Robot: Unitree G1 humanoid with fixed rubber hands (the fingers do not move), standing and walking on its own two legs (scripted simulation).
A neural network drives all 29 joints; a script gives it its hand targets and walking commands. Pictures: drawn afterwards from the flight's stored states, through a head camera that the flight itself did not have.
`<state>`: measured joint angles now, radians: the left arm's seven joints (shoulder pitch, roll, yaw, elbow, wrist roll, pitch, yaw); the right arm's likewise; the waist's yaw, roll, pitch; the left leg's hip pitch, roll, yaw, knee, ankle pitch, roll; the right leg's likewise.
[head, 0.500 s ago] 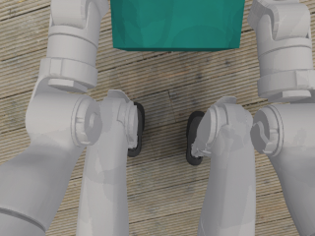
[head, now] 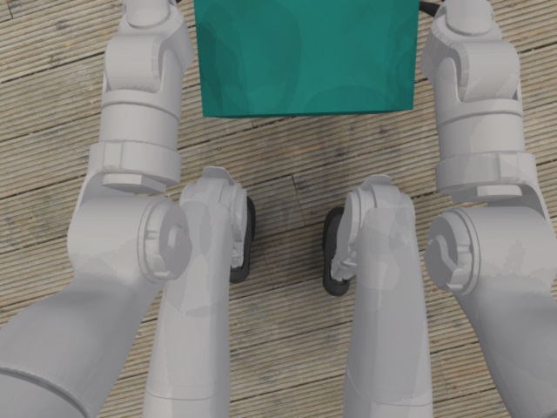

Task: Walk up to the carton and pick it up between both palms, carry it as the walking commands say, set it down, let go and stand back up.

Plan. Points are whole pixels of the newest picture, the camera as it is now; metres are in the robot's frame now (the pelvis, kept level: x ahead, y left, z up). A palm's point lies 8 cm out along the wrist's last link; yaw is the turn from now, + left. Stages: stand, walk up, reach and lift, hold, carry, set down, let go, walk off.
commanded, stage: reach and lift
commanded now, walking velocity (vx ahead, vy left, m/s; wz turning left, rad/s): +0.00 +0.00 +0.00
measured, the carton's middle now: (303, 10) +0.57 +0.00 -0.15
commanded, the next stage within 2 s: none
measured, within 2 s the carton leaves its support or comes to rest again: neither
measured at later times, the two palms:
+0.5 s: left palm out of the picture +0.53 +0.16 +0.01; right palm out of the picture +0.53 -0.15 +0.00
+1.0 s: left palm out of the picture +0.50 +0.16 +0.09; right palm out of the picture +0.51 -0.15 +0.08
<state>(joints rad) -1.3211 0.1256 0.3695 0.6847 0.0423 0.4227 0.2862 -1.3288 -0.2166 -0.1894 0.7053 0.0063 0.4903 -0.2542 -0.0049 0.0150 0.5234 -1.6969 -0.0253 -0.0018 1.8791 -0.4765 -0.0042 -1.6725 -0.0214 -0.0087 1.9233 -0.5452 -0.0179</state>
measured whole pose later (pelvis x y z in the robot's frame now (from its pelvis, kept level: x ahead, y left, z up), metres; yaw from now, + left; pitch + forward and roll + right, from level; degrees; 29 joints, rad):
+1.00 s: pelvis -0.01 +0.00 +0.10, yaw +0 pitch +9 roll +1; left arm -1.23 0.10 0.37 0.70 0.06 0.48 0.28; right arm -1.23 -0.17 -0.19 0.75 -0.03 0.51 -0.25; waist 0.01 0.02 0.49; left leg -1.27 -0.03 -0.01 1.51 -0.40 -0.01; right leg -1.26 -0.01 0.00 1.56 -0.46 -0.01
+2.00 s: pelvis +0.10 -0.01 +0.26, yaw +0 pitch +9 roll +1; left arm -0.65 -0.08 0.50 0.85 0.32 0.41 0.13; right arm -0.66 0.04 -0.29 0.83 -0.31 0.49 -0.12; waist 0.03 0.00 -0.11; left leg -0.66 -0.03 -0.02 0.79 -0.29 0.00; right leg -0.66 -0.01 0.01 0.85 -0.35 -0.02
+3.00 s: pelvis +0.13 +0.01 +0.30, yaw -1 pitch -5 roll +0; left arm -0.51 -0.10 0.36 0.64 0.26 0.72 0.14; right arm -0.48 0.10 -0.29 0.62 -0.29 0.69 -0.11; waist -0.01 0.01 -0.12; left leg -0.17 -0.03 -0.02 0.49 -0.23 0.01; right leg -0.16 -0.01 0.01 0.52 -0.27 0.00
